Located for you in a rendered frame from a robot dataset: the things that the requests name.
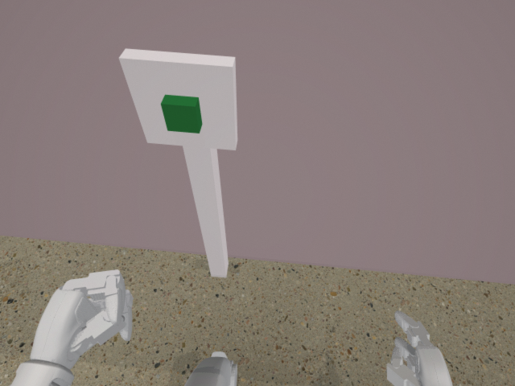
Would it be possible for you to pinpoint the robot left thigh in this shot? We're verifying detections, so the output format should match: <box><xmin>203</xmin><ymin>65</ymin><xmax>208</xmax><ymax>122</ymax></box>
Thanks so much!
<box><xmin>184</xmin><ymin>357</ymin><xmax>237</xmax><ymax>386</ymax></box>

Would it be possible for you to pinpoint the button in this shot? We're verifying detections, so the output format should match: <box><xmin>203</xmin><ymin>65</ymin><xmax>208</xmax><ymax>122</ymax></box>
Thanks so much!
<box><xmin>161</xmin><ymin>95</ymin><xmax>202</xmax><ymax>133</ymax></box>

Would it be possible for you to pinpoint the panel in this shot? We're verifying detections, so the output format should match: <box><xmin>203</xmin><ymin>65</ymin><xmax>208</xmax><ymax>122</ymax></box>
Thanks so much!
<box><xmin>119</xmin><ymin>48</ymin><xmax>237</xmax><ymax>277</ymax></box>

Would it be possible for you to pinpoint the robot right hand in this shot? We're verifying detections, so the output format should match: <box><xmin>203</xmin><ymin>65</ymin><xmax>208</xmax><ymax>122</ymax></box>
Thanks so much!
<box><xmin>387</xmin><ymin>310</ymin><xmax>453</xmax><ymax>386</ymax></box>

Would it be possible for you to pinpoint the robot left shin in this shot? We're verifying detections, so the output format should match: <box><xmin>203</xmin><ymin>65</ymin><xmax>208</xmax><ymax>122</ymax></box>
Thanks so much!
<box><xmin>211</xmin><ymin>351</ymin><xmax>227</xmax><ymax>358</ymax></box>

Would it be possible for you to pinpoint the robot left hand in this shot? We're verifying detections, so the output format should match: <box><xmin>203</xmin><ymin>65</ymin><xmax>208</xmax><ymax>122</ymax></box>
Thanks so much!
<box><xmin>30</xmin><ymin>269</ymin><xmax>134</xmax><ymax>370</ymax></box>

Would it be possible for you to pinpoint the robot left forearm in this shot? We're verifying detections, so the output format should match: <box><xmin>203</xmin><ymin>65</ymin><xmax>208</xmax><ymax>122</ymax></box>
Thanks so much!
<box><xmin>10</xmin><ymin>359</ymin><xmax>74</xmax><ymax>386</ymax></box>

